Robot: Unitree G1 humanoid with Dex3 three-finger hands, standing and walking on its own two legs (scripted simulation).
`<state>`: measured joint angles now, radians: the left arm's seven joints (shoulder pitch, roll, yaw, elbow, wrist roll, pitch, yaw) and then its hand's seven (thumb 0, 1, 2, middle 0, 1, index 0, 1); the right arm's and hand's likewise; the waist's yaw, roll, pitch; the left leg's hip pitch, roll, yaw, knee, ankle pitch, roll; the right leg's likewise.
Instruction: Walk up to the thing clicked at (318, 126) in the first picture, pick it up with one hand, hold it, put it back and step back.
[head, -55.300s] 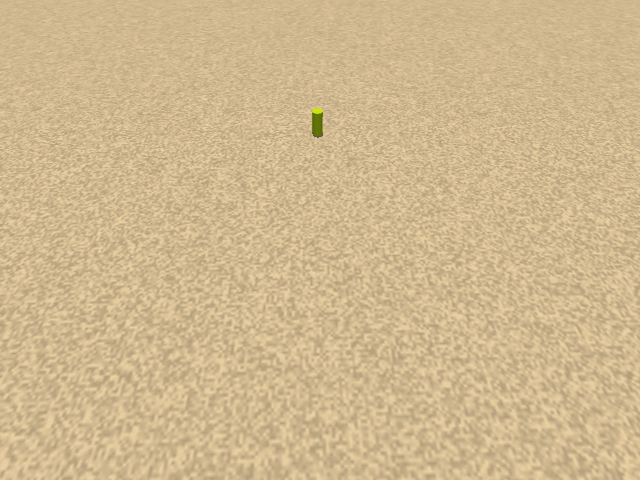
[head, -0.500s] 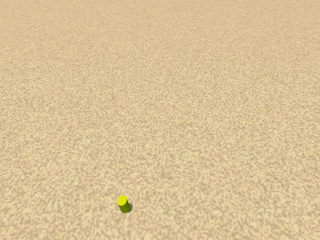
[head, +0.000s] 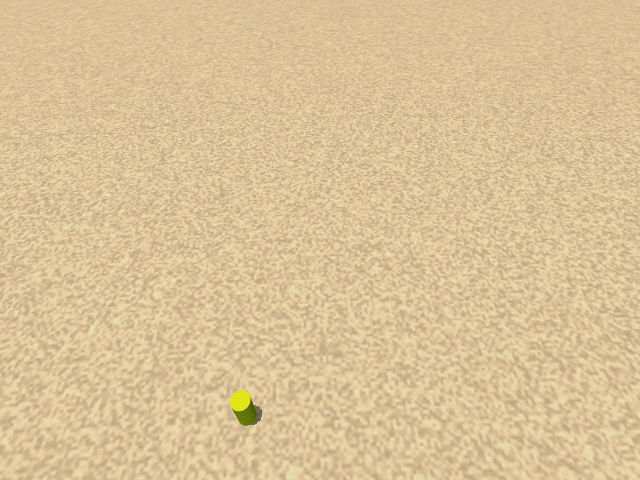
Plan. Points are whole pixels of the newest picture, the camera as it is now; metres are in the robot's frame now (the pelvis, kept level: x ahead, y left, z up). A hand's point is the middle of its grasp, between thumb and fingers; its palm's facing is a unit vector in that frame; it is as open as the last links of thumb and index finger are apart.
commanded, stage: stand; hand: left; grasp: from above
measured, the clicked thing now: (243, 408) +0.42 +0.25 -0.71
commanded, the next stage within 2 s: step back in 0.12 s
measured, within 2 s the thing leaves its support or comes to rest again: neither
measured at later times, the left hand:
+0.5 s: hand out of the picture +0.10 +0.31 -0.18, palm faces -0.01 -0.93 -0.37, open 7.3 cm
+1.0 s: hand out of the picture -0.05 +0.29 -0.16, palm faces -0.08 -0.92 -0.39, open 7.3 cm
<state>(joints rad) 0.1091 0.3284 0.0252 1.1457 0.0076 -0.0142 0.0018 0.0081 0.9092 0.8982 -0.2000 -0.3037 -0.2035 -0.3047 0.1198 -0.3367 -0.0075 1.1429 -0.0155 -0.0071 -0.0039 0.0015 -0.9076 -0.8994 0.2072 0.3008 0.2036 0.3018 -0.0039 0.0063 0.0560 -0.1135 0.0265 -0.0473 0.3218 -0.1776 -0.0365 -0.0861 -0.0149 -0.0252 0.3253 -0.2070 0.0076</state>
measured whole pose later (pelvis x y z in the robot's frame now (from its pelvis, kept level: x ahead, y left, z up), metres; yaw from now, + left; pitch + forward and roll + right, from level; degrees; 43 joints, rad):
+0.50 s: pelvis -0.05 +0.05 -0.02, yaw +0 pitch -1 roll -1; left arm 0.01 0.41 0.07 0.91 0.00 0.06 0.04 0.01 0.91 0.90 -0.20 -0.30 -0.20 -0.30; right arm 0.13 -0.36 -0.05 0.97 -0.03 0.03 0.01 0.00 -0.91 -0.90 0.21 0.30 0.20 0.30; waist -0.03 -0.06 0.20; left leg -0.30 -0.04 -0.02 0.63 -0.31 0.05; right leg -0.43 0.08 0.16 1.00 -0.56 -0.02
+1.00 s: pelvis -0.16 +0.04 -0.02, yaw -5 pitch -2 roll +1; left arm 0.18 0.34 0.08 0.86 0.03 0.04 0.00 0.01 0.91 0.90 -0.20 -0.30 -0.21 -0.31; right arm 0.15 -0.40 -0.05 0.89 0.01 0.05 -0.01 0.00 -0.91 -0.90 0.21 0.30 0.20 0.30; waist 0.01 0.01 0.15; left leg -0.47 -0.12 -0.11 1.11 -0.47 0.00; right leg -0.27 0.00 0.05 0.61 -0.29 -0.02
